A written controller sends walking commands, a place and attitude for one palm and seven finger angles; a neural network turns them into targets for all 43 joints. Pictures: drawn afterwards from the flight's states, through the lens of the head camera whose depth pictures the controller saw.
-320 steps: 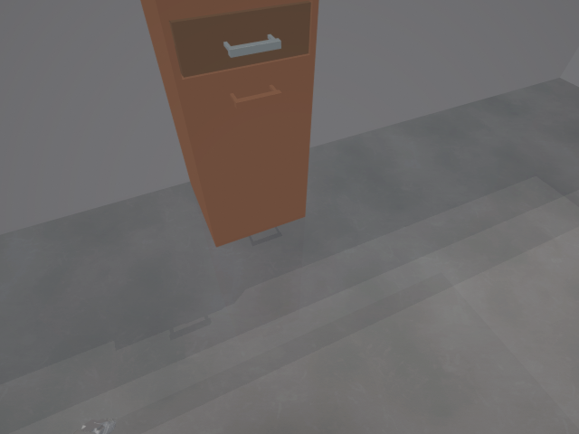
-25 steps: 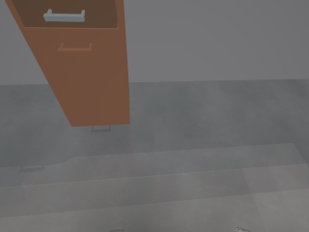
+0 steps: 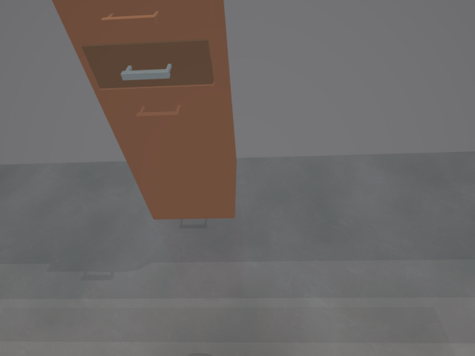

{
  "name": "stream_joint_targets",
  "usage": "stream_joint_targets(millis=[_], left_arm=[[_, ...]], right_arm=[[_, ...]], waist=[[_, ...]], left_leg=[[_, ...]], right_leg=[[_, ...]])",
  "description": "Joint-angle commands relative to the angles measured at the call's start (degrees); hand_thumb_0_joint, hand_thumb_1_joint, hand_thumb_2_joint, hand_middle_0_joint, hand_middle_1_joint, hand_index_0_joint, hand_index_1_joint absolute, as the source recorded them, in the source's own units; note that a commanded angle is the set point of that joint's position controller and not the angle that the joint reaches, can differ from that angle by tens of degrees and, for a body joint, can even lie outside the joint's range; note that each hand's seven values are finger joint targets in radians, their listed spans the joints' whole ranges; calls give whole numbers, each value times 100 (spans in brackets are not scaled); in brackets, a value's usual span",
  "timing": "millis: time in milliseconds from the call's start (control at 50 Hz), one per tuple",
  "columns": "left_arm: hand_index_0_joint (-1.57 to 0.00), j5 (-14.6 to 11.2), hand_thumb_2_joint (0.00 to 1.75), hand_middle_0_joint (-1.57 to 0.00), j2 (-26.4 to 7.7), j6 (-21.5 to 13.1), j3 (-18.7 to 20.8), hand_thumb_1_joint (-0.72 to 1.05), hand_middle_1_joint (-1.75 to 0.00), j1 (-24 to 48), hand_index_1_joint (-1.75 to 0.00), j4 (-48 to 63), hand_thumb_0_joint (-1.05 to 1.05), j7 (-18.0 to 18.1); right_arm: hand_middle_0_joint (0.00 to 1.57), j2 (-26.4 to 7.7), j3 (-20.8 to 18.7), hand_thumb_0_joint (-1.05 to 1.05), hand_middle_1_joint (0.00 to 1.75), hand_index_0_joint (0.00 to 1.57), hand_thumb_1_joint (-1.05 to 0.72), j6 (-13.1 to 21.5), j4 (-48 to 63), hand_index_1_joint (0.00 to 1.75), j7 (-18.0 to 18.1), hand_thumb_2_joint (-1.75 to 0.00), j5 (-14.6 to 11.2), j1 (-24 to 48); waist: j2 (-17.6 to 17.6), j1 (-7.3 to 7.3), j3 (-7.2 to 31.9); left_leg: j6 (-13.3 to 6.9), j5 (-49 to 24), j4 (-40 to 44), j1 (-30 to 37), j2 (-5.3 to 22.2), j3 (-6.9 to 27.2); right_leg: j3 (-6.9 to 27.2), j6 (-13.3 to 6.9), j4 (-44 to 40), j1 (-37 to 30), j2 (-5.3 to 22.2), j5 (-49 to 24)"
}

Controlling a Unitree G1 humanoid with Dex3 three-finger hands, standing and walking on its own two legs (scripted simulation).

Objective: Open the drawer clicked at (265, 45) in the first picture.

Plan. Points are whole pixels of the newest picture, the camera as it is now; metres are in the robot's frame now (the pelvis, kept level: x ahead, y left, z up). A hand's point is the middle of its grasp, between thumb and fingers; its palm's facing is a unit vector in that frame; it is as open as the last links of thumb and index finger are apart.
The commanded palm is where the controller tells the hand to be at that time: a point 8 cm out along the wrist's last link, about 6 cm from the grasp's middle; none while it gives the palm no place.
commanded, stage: take the last steps up to it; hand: left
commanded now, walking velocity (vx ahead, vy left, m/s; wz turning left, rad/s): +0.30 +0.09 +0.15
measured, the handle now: (147, 71) +0.88 +0.34 +0.07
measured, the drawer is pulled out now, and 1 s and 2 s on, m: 0.00 0.00 0.00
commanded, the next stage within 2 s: come to a stop and stand still in 1.04 s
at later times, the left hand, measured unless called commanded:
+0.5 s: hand out of the picture +0.01 +0.26 -0.19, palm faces +0.13 -0.98 -0.16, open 7.4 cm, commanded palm none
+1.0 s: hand (155, 257) +0.37 +0.24 -0.17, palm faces +0.03 -0.98 -0.20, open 7.4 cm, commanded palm none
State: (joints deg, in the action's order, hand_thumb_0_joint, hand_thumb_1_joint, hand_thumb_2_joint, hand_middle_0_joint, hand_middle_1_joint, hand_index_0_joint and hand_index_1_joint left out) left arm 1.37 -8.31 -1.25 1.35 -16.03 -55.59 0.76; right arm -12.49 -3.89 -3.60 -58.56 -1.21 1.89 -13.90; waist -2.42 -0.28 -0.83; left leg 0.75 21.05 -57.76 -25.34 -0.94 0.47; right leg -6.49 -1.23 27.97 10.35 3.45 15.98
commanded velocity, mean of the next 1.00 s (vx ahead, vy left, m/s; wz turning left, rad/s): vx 0.27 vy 0.01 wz -0.01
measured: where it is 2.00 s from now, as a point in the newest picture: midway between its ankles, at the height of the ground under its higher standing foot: (241, 351)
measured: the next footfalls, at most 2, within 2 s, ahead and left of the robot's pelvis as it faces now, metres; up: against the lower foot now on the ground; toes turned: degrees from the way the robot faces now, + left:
left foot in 0.38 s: +0.15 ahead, +0.20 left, +0.00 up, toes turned +12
right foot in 0.88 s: +0.38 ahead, -0.01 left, +0.00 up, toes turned -7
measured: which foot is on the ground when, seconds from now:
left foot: up 0.00-0.36, down 0.38-0.88, up 0.90-1.00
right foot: down 0.00-0.38, up 0.40-0.86, down 0.88-1.00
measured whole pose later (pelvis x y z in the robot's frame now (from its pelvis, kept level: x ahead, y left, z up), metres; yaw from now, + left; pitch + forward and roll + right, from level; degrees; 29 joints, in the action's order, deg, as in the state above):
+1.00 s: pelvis +0.28 +0.07 -0.01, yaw +2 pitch -2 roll +0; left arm 0.9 -8.1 -3.3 2.2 -8.2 -57.2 0.2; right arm -8.1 -2.6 0.5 -65.8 0.6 1.2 -21.6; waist -2.1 2.6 -4.8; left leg -0.9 23.6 -66.7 -19.8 3.9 -3.1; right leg -9.8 -3.9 32.2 18.0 1.5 12.5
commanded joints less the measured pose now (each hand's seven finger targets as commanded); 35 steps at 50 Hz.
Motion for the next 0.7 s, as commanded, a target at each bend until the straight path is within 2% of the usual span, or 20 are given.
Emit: stream_joint_targets(millis=[0, 40, 100, 160, 200, 260, 280, 300, 320, 340, 360, 380, 400, 420, 440, 460, 500, 560, 600, 680], left_arm=[[-20, -8, 90, -20, -954, -209, 256, 90, -30, -343, -30, 86, 0, 77], [-20, -8, 90, -20, -883, -234, 234, 90, -30, -619, -30, -63, 0, 75], [-20, 12, 90, -20, -891, -277, 242, 90, -30, -923, -30, -250, 0, 74], [-20, 44, 90, -20, -886, -304, 240, 90, -30, -1167, -30, -445, 0, 67], [-20, 64, 90, -20, -938, -293, 247, 90, -30, -1213, -30, -541, 0, 58], [-20, 70, 90, -20, -993, -244, 273, 90, -30, -1169, -30, -647, 0, 54], [-20, 65, 90, -20, -1008, -216, 284, 90, -30, -1125, -30, -675, 0, 50], [-20, 44, 90, -20, -1007, -186, 294, 90, -30, -1016, -30, -691, 0, 50], [-20, 28, 90, -20, -925, -145, 285, 90, -30, -969, -30, -685, 0, 37], [-20, -5, 90, -20, -616, -131, 226, 90, -30, -1076, -30, -652, 0, 6], [-20, -42, 90, -20, -273, -132, 159, 90, -30, -1043, -30, -478, 0, -31], [-20, -2, 90, -20, -424, -117, 150, 90, -30, -616, -30, -237, 0, -13], [-20, 0, 90, -20, -347, -118, 157, 90, -30, -290, -30, -220, 0, -12], [-20, -10, 90, -20, -428, -125, 192, 90, -30, -110, -30, -255, 0, -65], [-20, 12, 90, -20, -392, -122, 213, 90, -30, -107, -30, -327, 0, -113], [-20, 41, 90, -20, -309, -101, 222, 90, -30, -233, -30, -410, 0, -136], [-20, 34, 90, -20, -211, -22, 205, 90, -30, -531, -30, -488, 0, -142], [-20, 35, 90, -20, -228, 53, 195, 90, -30, -275, -30, -360, 0, -160], [-20, 25, 90, -20, -305, 61, 210, 90, -30, 71, -30, -224, 0, -169], [-20, 4, 90, -20, -326, 47, 210, 90, -30, 846, -30, 79, 0, -183]], right_arm=[[20, -295, -131, 0, 30, 20, -90, 191, 362, 30, -99, -90, -1, 80], [20, -252, -125, 0, 30, 20, -90, 185, 358, 30, -103, -90, -6, 146], [20, -212, -104, 0, 30, 20, -90, 222, 409, 30, -121, -90, -10, 333], [20, -134, -47, 0, 30, 20, -90, 285, 496, 30, -138, -90, -27, 589], [20, -44, -8, 0, 30, 20, -90, 336, 540, 30, -165, -90, -43, 746], [20, 34, 49, 0, 30, 20, -90, 442, 511, 30, -157, -90, -72, 681], [20, 7, 38, 0, 30, 20, -90, 469, 467, 30, -139, -90, -82, 510], [20, -29, 43, 0, 30, 20, -90, 511, 343, 30, -109, -90, -75, 153], [20, -176, 16, 0, 30, 20, -90, 561, 149, 30, -56, -90, -64, -404], [20, -637, -90, 0, 30, 20, -90, 627, -87, 30, 32, -90, -25, -1149], [20, -1226, -234, 0, 30, 20, -90, 649, -256, 30, 123, -90, -9, -1823], [20, -1309, -211, 0, 30, 20, -90, 591, -268, 30, 160, -90, -30, -1887], [20, -1078, -185, 0, 30, 20, -90, 611, -247, 30, 219, -90, -25, -1557], [20, -742, -99, 0, 30, 20, -90, 628, -140, 30, 231, -90, -50, -1154], [20, -456, -16, 0, 30, 20, -90, 676, -84, 30, 237, -90, -48, -872], [20, -232, 17, 0, 30, 20, -90, 740, -66, 30, 254, -90, -38, -757], [20, -194, 37, 0, 30, 20, -90, 822, -48, 30, 276, -90, -63, -608], [20, -222, 48, 0, 30, 20, -90, 842, -134, 30, 272, -90, -86, -706], [20, -220, 42, 0, 30, 20, -90, 847, -212, 30, 276, -90, -85, -829], [20, -265, 14, 0, 30, 20, -90, 812, -361, 30, 264, -90, -39, -1111]], waist=[[1027, -34, -516], [1123, -115, -556], [1078, -207, -625], [1094, -300, -673], [1134, -345, -719], [1366, -316, -644], [1326, -218, -614], [1189, -23, -482], [766, 209, -260], [-457, 504, 218], [-1824, 664, 488], [-1431, 694, 330], [-1344, 664, 122], [-904, 533, -276], [-586, 366, -496], [-386, 231, -514], [-343, 3, -306], [-363, -37, -446], [-280, -3, -513], [-188, 177, -731]], left_leg=[[158, -824, -741, -1009, 464, 43], [207, -1001, -624, -1117, 510, -40], [230, -1073, -249, -1291, 657, -143], [191, -940, 512, -1210, 722, -314], [118, -805, 1200, -826, 693, -493], [-21, -487, 1967, 45, 561, -698], [-65, -446, 2202, 491, 496, -779], [-73, -630, 2652, 1120, 409, -901], [-63, -666, 3055, 2027, 295, -1020], [-239, -293, 3475, 3088, 944, -180], [-680, -198, 4178, 3610, 2282, 1768], [-1017, 584, 4476, 3200, 2568, 2140], [-1082, 883, 4668, 2824, 2553, 2151], [-1089, 715, 4745, 2291, 2381, 1755], [-991, 206, 4800, 1908, 2168, 1278], [-902, -507, 4790, 1699, 1971, 856], [-969, -1257, 4788, 1679, 1866, 356], [-1039, -1693, 4894, 1848, 1738, 29], [-1078, -1933, 4904, 2024, 1768, 3], [-1080, -2177, 4780, 2136, 1821, -49]], right_leg=[[1113, -216, -1990, -71, 1434, 756], [1005, -225, -2061, -181, 1413, 710], [939, -333, -2122, -419, 1526, 694], [822, -436, -2104, -563, 1598, 486], [673, -461, -2053, -431, 1585, 460], [529, -460, -1704, -160, 1570, 66], [487, -445, -1532, 52, 1536, 156], [340, -362, -1222, 290, 1389, 181], [64, -232, -565, 634, 1126, 174], [-288, -35, 949, 1173, 678, 183], [-531, 201, 2646, 2316, 26, 1778], [37, 53, 3480, 2646, 88, 1996], [268, 20, 4074, 2950, 235, 1598], [398, 3, 4245, 2980, 433, 1035], [437, 30, 4143, 2796, 530, 629], [428, 73, 3952, 2526, 558, 371], [387, 173, 3614, 2254, 544, 157], [326, 258, 3078, 2394, 512, -187], [351, 280, 2674, 2497, 518, -348], [205, 214, 1719, 2341, 420, -373]])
